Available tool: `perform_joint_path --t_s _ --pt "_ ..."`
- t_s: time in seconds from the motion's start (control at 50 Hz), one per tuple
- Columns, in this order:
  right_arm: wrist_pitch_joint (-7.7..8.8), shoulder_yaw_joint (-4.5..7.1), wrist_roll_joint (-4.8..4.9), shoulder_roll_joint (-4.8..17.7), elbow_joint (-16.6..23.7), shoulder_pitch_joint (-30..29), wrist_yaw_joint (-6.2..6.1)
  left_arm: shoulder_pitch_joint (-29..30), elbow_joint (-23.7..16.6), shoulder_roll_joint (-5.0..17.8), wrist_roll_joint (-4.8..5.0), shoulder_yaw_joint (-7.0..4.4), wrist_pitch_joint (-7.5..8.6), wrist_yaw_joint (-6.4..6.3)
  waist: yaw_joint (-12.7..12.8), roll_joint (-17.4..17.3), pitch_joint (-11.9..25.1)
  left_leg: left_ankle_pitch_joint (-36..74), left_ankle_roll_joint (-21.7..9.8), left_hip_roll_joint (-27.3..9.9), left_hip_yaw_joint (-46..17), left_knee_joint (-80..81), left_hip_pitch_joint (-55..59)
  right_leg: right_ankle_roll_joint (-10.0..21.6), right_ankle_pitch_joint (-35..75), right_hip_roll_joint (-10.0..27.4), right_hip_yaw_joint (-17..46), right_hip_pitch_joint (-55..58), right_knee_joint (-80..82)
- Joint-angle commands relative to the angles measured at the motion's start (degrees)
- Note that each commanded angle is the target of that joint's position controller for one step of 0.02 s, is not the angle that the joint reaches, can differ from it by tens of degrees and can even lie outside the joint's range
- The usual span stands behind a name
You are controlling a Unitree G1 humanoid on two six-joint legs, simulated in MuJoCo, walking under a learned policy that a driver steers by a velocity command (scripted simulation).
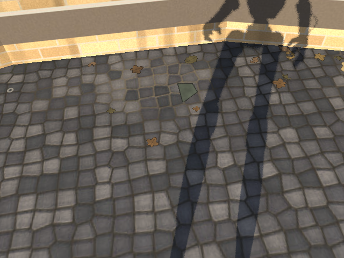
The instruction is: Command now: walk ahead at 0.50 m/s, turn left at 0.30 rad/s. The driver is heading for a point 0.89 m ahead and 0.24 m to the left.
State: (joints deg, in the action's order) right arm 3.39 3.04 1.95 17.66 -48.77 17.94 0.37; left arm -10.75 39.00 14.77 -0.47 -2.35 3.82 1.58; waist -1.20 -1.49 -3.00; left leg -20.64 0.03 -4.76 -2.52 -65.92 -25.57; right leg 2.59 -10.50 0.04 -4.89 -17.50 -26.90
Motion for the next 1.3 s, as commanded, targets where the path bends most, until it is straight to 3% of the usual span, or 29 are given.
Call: perform_joint_path --t_s 0.02,0.08,0.14,0.28,0.32,0.36,0.38,0.4,0.42,0.44,0.46,0.48,0.5,0.52,0.58,0.68,0.78,0.82,0.86,0.88,0.9,0.92,0.94,0.98,1.02,1.06,1.14,1.22,1.3 --pt "-1.00 1.21 0.02 2.77 2.96 2.33 -0.41 -1.06 -0.91 5.80 -0.29 -2.30 2.33 -0.14 0.38 7.25 4.44 6.35 0.61 -3.65 -2.74 -0.99 -7.85 9.25 8.64 15.15 11.70 8.80 17.74" --pt "-1.76 1.30 -0.32 2.15 4.49 -1.45 -0.64 -1.40 1.25 6.50 -0.78 -2.84 2.98 -0.85 0.39 5.55 1.14 12.81 1.31 -3.60 -4.35 4.85 -12.40 8.85 12.31 14.90 5.75 9.10 19.79" --pt "-1.28 0.85 -0.65 1.18 5.80 -5.60 0.36 -2.06 2.62 7.80 -0.58 -3.25 2.70 -1.58 1.50 4.74 -0.30 21.27 0.93 -2.92 -2.76 15.54 -12.41 7.75 13.37 13.87 0.27 10.80 20.55" --pt "-1.27 0.27 -0.80 1.24 11.43 -16.29 2.80 -6.64 6.20 11.29 1.35 -4.66 0.41 -2.26 4.82 3.25 -3.71 18.03 -2.81 -1.34 3.36 28.26 -14.60 6.12 19.23 17.32 -5.15 21.88 17.09" --pt "-1.54 1.00 -0.83 2.59 12.35 -15.01 3.12 -5.82 6.25 12.87 1.76 -5.09 -0.43 -2.50 3.00 4.80 -1.15 12.65 -4.86 1.75 6.68 28.90 -9.61 4.81 35.91 17.24 -6.85 24.01 10.74" --pt "-1.95 3.09 -0.53 5.94 10.64 -5.02 2.82 -4.22 5.85 13.90 2.30 -5.25 -1.39 -2.78 -3.26 5.50 5.38 9.86 -7.81 6.90 9.92 30.47 4.80 2.76 50.16 15.29 -8.91 22.13 -5.16" --pt "-2.29 5.20 -0.40 9.70 8.11 4.60 1.94 -4.40 5.53 12.74 2.13 -4.64 -1.34 -2.96 -7.95 3.32 10.47 12.49 -10.10 8.38 7.57 33.57 20.51 0.41 43.29 12.70 -9.64 13.77 -19.31" --pt "-2.58 6.87 0.00 16.73 7.38 7.73 0.76 -8.71 3.02 5.85 -0.42 -2.50 -0.49 -2.63 -4.57 -11.33 14.55 10.69 -18.08 -5.80 -17.80 35.62 40.01 -3.64 0.57 5.15 -8.80 -9.96 -40.98" --pt "-1.44 6.01 -0.38 16.38 9.98 6.64 1.26 -7.80 1.56 4.61 0.21 -1.31 1.78 -1.97 -3.50 -11.01 23.95 -1.74 -26.17 -14.49 -46.05 47.03 48.51 -4.49 -25.08 -3.44 5.65 -22.66 -52.56" --pt "-0.49 4.64 -0.83 11.72 9.90 5.60 1.72 -0.28 0.13 9.63 2.71 -2.53 3.34 -1.28 -6.32 -4.24 18.60 -1.87 -22.27 -13.84 -41.07 50.81 45.51 -2.97 -20.74 0.03 10.55 -28.74 -53.60" --pt "0.13 4.10 -0.87 9.90 9.80 3.22 1.70 1.90 -0.85 9.35 3.21 -2.34 4.21 -1.20 -4.67 -2.60 12.01 1.39 -20.01 -11.81 -33.29 50.68 38.09 -1.64 -15.44 2.51 9.96 -29.46 -49.53" --pt "0.30 3.46 -0.75 7.86 10.30 -0.79 1.59 1.59 0.01 9.03 1.82 -2.41 4.44 -1.68 -1.86 1.02 7.79 7.75 -17.89 -9.15 -26.60 50.45 29.72 -1.67 -11.50 4.94 9.80 -26.27 -44.30" --pt "0.37 2.83 -1.18 5.99 11.19 -3.64 1.28 0.59 0.60 9.61 0.62 -2.89 4.05 -1.95 0.24 0.03 6.19 13.71 -16.88 -7.06 -21.99 51.15 23.67 -2.09 -8.64 6.46 10.05 -21.93 -40.11" --pt "0.34 2.56 -1.70 5.49 12.07 -4.92 1.00 -0.29 0.84 9.64 0.26 -3.07 3.33 -1.82 1.49 -1.14 5.74 17.13 -16.63 -5.73 -20.01 52.32 20.02 -2.67 -6.90 6.91 10.06 -18.75 -38.45" --pt "0.64 3.02 -1.41 7.20 11.91 -3.84 0.02 0.28 0.46 7.45 -0.45 -2.67 1.78 -1.90 2.03 -0.62 4.82 25.99 -16.92 -3.72 -14.77 53.59 14.71 -5.46 -2.42 5.94 8.26 -17.09 -31.44" --pt "-0.09 3.34 -0.83 8.28 10.44 0.09 -1.34 10.99 -2.43 4.87 0.09 -1.43 1.92 -1.41 -1.91 -3.07 2.43 19.25 -13.02 0.10 -11.32 52.71 11.79 -7.22 13.77 2.10 7.70 -14.25 -10.12" --pt "-0.90 3.44 -0.38 8.00 8.96 3.30 -1.78 14.90 -3.95 7.25 0.96 -2.01 3.15 -0.04 -2.92 -4.08 2.13 14.50 -11.72 -2.75 -18.18 47.35 17.02 -5.53 13.64 0.40 9.90 -11.35 -1.55" --pt "-1.05 3.30 -0.97 7.33 8.40 3.07 -1.97 11.47 -2.75 8.12 0.90 -2.29 3.65 0.44 -1.66 -5.91 2.70 17.79 -11.04 -5.16 -18.87 44.78 20.79 -3.56 10.81 1.32 9.04 -9.84 -1.32" --pt "-1.19 2.75 -1.30 5.88 8.41 2.43 -1.62 3.77 -0.33 9.89 0.23 -3.38 4.00 0.10 2.10 -5.95 5.86 30.36 -9.13 -2.36 -16.24 36.23 21.68 -0.14 8.82 0.08 6.18 0.49 1.42" --pt "-1.20 1.73 -1.98 3.76 9.12 2.87 -1.43 -3.86 0.68 11.93 -0.55 -3.87 4.14 -0.07 5.31 -2.20 13.58 27.40 -7.35 0.68 -12.90 22.68 17.21 3.58 8.77 6.25 12.80 13.75 -0.49" --pt "-0.57 0.80 -0.86 0.84 9.42 11.17 -1.39 -10.46 2.55 17.44 -0.96 -5.41 3.61 0.06 3.29 14.27 21.07 9.19 -2.12 9.44 -5.97 1.87 -1.92 14.03 -0.09 17.44 37.45 33.22 2.89" --pt "0.07 0.70 -0.77 3.20 9.13 11.20 -1.34 -11.85 3.89 13.94 1.18 -4.61 3.37 0.92 3.89 18.16 19.72 -11.60 -1.24 9.68 -6.76 -5.81 -13.36 16.40 -14.51 20.60 52.89 36.08 11.04" --pt "0.49 1.62 -0.40 7.12 10.06 4.18 -1.10 -8.35 3.10 10.15 2.06 -3.42 3.08 0.91 4.85 11.19 10.86 -7.63 -1.70 5.97 -7.19 -8.57 -18.08 13.99 -19.21 19.19 47.60 29.72 11.94" --pt "1.61 1.49 -1.92 6.48 12.37 -4.98 -0.98 -3.82 2.01 8.40 0.96 -2.55 2.06 0.68 4.12 3.73 2.59 -0.93 -1.88 2.62 -4.05 -3.14 -17.24 11.99 -8.50 14.16 35.80 16.81 13.32" --pt "2.16 1.48 -2.78 4.89 12.66 -4.68 -0.79 -3.34 1.86 7.33 0.53 -1.97 1.96 0.24 2.01 5.84 3.11 2.58 -1.18 0.81 -3.56 4.20 -12.12 11.07 1.46 10.46 30.47 12.52 14.51" --pt "2.17 1.01 -2.92 3.22 12.99 -4.86 -0.68 -4.47 2.30 7.94 1.14 -2.16 1.82 -0.32 1.55 7.27 4.07 2.42 0.30 1.15 -1.94 10.68 -10.23 11.84 7.30 9.35 27.20 10.90 15.10" --pt "2.47 -0.23 -2.61 0.88 14.74 -12.72 -0.36 -6.93 3.32 11.05 1.85 -3.24 0.95 -1.72 3.71 6.47 2.90 14.10 2.57 3.20 -0.58 26.87 -4.91 10.71 9.60 7.29 22.46 5.64 15.64" --pt "3.15 0.03 -1.61 1.93 15.95 -18.45 0.32 -11.11 4.51 10.99 2.28 -3.31 -0.29 -2.27 5.55 6.60 2.63 21.38 3.14 5.65 -1.47 35.10 0.69 9.16 6.70 7.23 24.14 5.12 13.18" --pt "3.91 1.20 -2.78 3.91 14.72 -14.49 0.39 -10.92 4.83 9.62 1.80 -3.07 -1.66 -2.99 2.30 7.88 4.73 23.89 -0.19 6.10 -0.68 42.50 9.05 4.90 18.26 6.21 24.53 9.59 2.69"
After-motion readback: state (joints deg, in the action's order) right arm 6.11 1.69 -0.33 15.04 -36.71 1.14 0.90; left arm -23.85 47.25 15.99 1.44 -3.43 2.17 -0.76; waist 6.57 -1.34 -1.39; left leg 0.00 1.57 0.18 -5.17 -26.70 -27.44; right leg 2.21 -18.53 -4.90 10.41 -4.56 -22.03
